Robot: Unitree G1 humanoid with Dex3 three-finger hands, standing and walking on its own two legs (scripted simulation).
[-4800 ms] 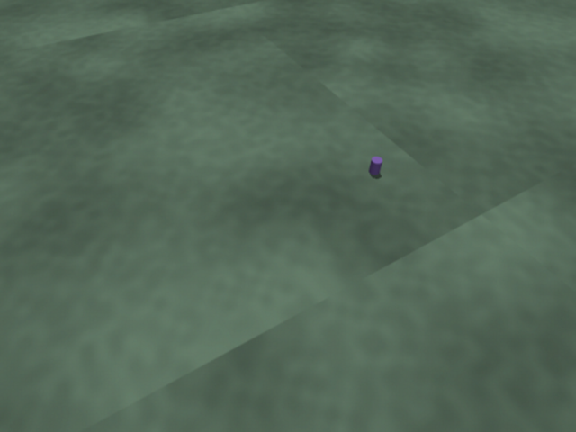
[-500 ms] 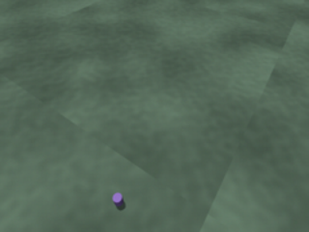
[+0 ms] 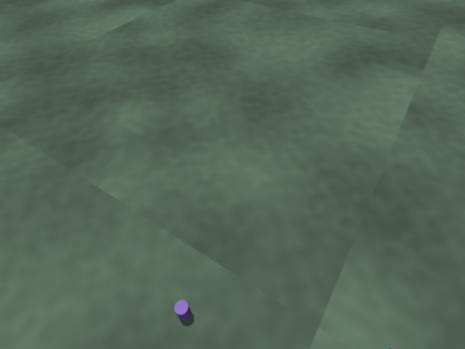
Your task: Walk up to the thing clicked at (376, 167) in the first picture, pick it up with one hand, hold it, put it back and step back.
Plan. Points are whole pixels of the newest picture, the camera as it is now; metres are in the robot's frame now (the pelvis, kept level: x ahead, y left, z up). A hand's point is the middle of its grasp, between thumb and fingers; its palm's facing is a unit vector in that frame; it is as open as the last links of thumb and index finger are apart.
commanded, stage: walk up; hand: left
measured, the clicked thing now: (182, 310) +0.39 +0.23 -0.74
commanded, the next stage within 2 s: stand in 0.56 s
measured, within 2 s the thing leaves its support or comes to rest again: neither
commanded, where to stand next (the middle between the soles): +0.01 -0.02 m, yaw -1 degrees
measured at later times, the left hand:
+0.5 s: hand out of the picture +0.10 +0.25 -0.16, palm faces -0.03 -0.94 -0.33, open 7.4 cm
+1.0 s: hand out of the picture +0.08 +0.25 -0.15, palm faces -0.02 -0.94 -0.34, open 7.4 cm
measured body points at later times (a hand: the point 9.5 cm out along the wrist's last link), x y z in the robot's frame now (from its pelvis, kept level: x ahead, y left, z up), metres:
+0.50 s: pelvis +0.00 +0.00 +0.00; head +0.01 +0.00 +0.45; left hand +0.10 +0.30 -0.13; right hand +0.07 -0.30 -0.14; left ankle +0.01 +0.13 -0.75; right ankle +0.02 -0.14 -0.75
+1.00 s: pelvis +0.00 +0.00 +0.00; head +0.01 +0.00 +0.45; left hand +0.08 +0.30 -0.13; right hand +0.09 -0.30 -0.13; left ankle +0.01 +0.13 -0.75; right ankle +0.02 -0.14 -0.75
